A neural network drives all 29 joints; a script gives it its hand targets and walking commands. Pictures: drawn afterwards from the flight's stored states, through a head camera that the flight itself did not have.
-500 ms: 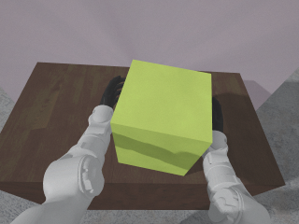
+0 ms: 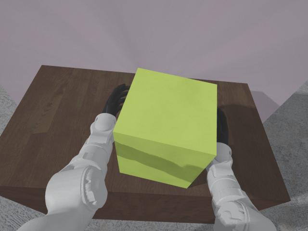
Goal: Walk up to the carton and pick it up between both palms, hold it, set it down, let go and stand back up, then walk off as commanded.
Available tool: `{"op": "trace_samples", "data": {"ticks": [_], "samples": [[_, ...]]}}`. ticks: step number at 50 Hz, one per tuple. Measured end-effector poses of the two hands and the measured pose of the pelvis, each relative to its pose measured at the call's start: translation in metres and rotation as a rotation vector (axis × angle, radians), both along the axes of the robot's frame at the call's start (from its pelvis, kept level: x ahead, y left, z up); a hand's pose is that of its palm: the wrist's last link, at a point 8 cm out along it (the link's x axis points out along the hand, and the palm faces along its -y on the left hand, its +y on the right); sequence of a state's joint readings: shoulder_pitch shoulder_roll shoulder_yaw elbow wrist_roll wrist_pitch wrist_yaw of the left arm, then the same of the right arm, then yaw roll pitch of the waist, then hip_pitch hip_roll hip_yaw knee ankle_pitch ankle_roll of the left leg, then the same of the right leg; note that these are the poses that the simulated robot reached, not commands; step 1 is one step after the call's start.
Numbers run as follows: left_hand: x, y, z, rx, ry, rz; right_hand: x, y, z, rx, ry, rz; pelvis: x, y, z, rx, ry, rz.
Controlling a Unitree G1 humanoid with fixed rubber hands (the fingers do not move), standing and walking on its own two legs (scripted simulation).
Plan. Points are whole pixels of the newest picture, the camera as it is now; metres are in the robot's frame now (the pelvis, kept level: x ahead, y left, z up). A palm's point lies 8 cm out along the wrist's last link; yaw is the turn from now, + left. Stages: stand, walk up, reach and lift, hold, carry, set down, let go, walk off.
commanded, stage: reach and lift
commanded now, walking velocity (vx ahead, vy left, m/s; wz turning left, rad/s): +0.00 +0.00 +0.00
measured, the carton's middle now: (164, 132) +0.39 -0.03 +0.00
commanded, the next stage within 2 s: none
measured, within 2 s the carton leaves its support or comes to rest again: leaves its support in 0.62 s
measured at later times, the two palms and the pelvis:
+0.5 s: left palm (112, 111) +0.43 +0.12 +0.04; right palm (220, 141) +0.35 -0.17 +0.02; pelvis +0.00 +0.01 +0.00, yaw -1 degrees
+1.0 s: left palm (109, 111) +0.42 +0.12 +0.06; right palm (221, 139) +0.35 -0.17 +0.03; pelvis -0.02 +0.00 +0.00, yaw -2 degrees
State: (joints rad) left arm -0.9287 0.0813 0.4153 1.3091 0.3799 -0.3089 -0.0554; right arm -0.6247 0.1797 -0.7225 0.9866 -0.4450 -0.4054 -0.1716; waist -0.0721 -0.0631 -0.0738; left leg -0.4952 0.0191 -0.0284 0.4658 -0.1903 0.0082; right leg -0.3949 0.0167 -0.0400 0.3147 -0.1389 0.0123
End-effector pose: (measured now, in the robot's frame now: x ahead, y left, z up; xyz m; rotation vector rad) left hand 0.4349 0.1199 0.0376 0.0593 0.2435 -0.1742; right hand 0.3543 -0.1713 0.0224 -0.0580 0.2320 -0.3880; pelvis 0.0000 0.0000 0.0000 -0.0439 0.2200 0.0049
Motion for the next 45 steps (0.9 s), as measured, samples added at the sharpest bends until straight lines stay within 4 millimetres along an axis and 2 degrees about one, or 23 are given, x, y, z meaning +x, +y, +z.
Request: {"op": "trace_samples", "data": {"ticks": [25,39,45], "samples": [[-0.001,-0.003,0.002,0.010,-0.015,-0.015,-0.008,0.000,0.000,0.017,-0.023,-0.024,-0.003,0.009,-0.002,-0.008,0.025,-0.018],[-0.008,0.002,0.020,0.021,-0.106,0.008,-0.007,0.003,0.013,0.010,-0.111,0.003,-0.010,0.006,0.000,-0.003,0.019,-0.027],[-0.013,0.004,0.021,0.019,-0.106,0.023,-0.008,0.004,0.013,0.006,-0.111,0.019,-0.016,0.003,0.001,0.003,0.008,-0.031]]}}
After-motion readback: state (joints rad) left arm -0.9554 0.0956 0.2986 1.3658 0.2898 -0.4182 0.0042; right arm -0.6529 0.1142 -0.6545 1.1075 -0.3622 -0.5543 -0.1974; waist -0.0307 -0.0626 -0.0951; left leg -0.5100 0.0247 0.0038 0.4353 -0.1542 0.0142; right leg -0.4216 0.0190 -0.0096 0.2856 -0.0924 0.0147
